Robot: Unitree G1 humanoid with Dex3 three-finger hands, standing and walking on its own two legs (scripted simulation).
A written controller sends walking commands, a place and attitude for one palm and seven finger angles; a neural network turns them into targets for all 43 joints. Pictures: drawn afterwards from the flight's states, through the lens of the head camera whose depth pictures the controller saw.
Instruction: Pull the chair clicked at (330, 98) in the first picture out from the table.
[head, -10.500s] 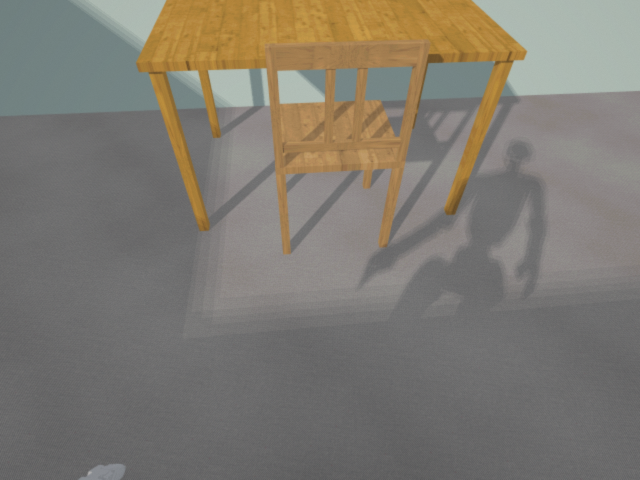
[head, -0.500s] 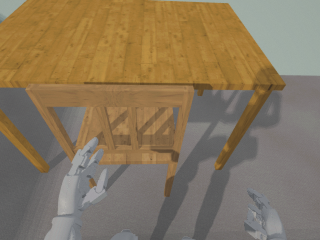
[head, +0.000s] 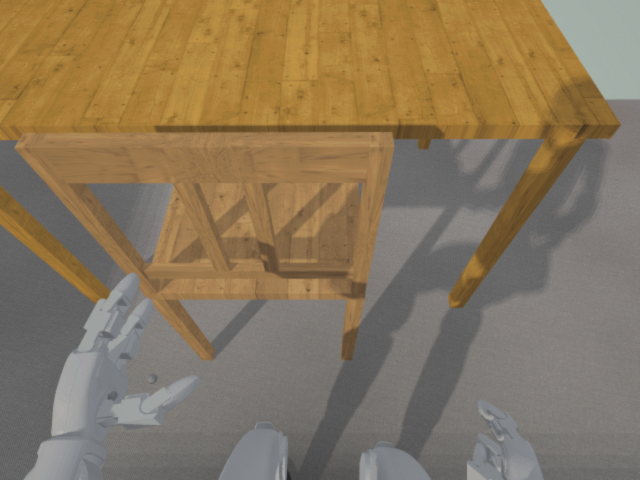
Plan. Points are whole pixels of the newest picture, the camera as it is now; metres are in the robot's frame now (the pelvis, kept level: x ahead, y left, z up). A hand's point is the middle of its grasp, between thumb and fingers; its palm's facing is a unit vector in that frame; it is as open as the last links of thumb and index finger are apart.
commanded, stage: raise the hand toward the chair's back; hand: left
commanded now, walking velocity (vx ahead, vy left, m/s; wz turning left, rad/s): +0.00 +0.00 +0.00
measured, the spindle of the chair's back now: (206, 229) +0.47 +0.20 -0.03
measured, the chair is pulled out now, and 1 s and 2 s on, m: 0.00 0.00 0.00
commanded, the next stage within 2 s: aim the fingers beside a spindle in 1.26 s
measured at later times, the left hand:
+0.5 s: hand (107, 373) +0.23 +0.24 +0.05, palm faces +0.04 -1.00 -0.03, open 16.6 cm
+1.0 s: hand (92, 351) +0.25 +0.26 +0.05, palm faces +0.02 -1.00 -0.04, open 16.9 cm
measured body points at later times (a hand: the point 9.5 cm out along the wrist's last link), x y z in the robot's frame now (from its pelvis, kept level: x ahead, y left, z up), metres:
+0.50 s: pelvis +0.00 +0.05 +0.01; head +0.07 +0.07 +0.45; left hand +0.22 +0.29 +0.05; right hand +0.20 -0.18 -0.06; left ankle +0.05 +0.12 -0.65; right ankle +0.00 -0.07 -0.65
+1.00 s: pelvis +0.00 +0.06 +0.02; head +0.08 +0.08 +0.46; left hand +0.24 +0.31 +0.06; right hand +0.16 -0.19 -0.06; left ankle +0.05 +0.12 -0.65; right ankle +0.00 -0.07 -0.65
